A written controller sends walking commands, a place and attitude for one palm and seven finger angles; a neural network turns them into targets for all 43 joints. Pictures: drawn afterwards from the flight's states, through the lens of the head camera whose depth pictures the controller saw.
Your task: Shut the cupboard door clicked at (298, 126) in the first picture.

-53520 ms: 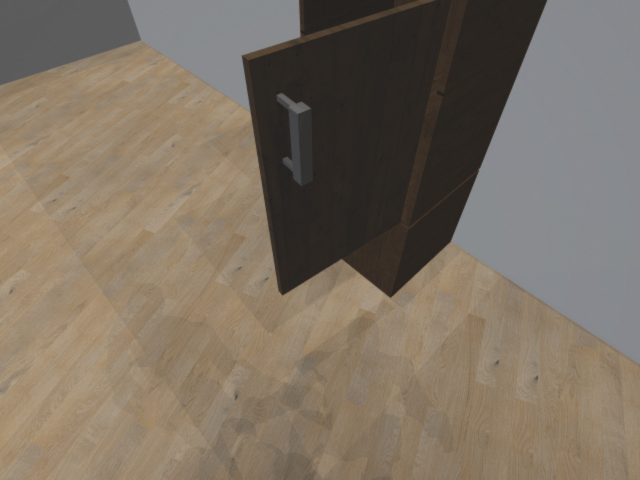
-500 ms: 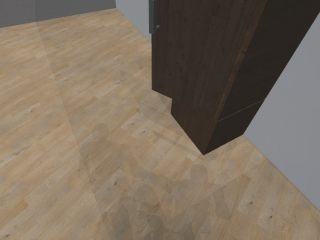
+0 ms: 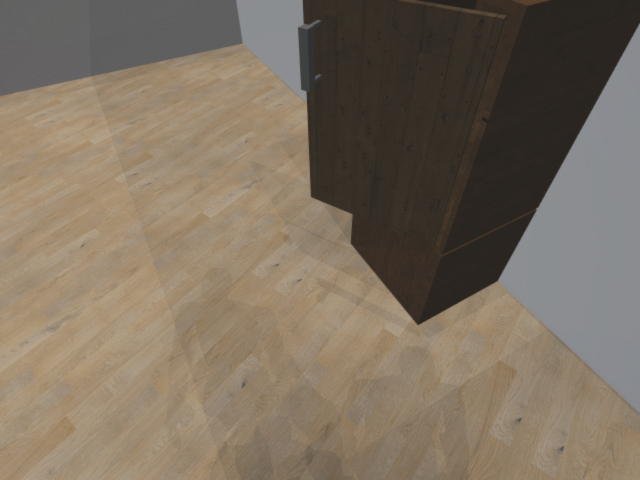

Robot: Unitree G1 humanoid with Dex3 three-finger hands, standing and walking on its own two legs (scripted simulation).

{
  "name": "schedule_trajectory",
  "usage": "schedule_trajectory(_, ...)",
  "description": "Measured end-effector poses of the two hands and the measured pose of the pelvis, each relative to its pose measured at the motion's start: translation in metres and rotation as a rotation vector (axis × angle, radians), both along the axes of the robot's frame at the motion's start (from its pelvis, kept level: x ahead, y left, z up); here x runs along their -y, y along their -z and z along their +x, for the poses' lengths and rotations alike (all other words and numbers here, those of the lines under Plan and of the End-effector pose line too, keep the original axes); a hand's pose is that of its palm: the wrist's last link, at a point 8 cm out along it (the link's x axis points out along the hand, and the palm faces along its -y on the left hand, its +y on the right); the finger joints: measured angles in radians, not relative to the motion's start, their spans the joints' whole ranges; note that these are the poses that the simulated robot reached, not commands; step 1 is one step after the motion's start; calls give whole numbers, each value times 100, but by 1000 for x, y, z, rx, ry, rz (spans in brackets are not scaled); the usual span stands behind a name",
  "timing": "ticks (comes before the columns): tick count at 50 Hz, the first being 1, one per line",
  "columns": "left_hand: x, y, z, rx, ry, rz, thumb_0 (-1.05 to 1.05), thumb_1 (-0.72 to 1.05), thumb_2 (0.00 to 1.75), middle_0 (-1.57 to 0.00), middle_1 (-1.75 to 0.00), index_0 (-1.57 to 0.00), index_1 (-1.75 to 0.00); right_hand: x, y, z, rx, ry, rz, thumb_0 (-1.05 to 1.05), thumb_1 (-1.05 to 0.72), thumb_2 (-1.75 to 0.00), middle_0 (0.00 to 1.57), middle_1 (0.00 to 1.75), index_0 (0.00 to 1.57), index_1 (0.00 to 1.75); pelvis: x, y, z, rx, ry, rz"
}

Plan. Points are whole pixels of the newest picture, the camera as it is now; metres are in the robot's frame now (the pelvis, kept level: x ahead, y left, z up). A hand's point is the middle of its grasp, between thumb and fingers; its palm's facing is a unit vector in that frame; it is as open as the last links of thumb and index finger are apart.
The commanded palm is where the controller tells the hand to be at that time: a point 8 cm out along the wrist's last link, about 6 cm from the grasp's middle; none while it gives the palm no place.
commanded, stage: let the arm hang, fingers relaxed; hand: left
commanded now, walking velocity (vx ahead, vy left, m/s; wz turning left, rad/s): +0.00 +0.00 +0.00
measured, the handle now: (312, 55) +0.94 +0.07 +0.11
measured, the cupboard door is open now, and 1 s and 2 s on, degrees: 29 29 29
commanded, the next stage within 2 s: look to check the result in 0.30 s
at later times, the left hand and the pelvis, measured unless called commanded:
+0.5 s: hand out of the picture +0.02 +0.17 -0.17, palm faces +0.02 -0.98 -0.21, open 7.4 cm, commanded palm none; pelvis +0.02 -0.01 +0.00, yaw +0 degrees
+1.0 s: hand out of the picture +0.05 +0.18 -0.17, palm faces +0.01 -0.97 -0.23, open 7.4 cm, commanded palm none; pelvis +0.03 -0.01 +0.00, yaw +0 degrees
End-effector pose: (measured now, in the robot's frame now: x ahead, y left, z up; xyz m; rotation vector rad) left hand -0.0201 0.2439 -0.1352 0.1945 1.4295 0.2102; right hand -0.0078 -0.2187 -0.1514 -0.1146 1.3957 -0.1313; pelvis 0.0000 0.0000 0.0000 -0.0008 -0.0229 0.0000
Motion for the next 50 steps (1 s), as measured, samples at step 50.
schedule_trajectory(50, 15, 3, 61, 69, 34, -26, 0, 90, 90, -20, -30, -20, -30, 39, -14, 47, 34, -11, -81, 0, -91, -89, 20, 30, 20, 30, 13, -4, 28, 2, 3, -1)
